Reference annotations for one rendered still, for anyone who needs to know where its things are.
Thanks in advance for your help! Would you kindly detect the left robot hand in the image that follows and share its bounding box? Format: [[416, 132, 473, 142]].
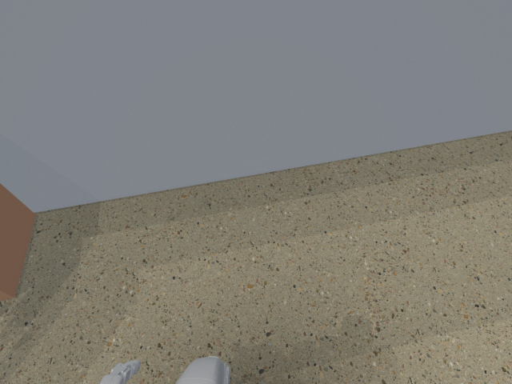
[[99, 360, 141, 384]]

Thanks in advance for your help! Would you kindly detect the robot left thigh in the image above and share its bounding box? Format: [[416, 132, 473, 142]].
[[175, 357, 230, 384]]

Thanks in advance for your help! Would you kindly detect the cupboard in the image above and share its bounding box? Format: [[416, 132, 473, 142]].
[[0, 183, 36, 301]]

